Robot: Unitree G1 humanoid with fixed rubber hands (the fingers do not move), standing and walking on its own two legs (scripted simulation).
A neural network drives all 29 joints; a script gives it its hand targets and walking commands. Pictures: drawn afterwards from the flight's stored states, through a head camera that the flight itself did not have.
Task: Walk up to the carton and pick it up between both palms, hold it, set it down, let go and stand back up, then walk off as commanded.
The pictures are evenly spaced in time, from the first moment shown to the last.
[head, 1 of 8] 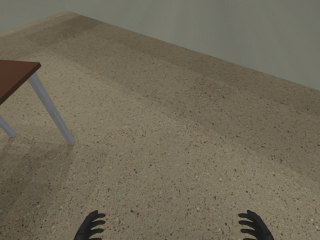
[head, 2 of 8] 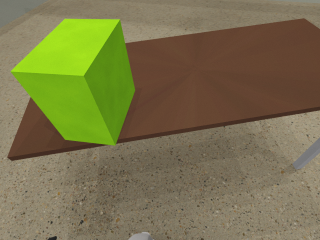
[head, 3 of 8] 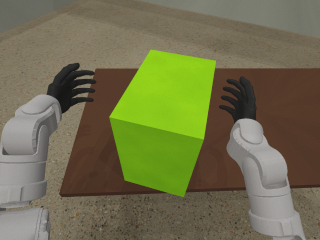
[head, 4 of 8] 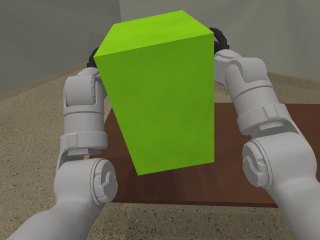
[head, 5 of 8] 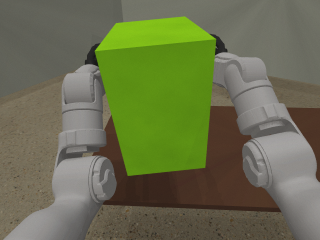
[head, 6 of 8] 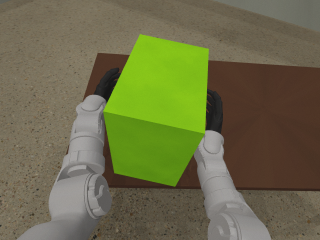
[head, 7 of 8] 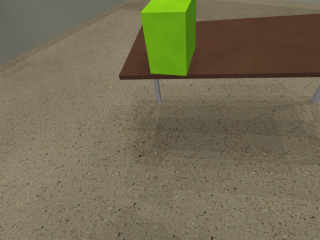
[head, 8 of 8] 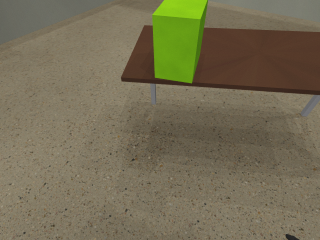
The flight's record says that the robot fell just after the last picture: no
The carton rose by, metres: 0.24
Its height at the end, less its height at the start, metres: +0.00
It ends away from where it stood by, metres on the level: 0.04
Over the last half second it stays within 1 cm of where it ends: yes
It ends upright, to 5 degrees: yes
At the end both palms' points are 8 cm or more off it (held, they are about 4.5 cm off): yes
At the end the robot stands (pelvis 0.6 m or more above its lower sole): yes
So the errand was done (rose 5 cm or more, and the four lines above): yes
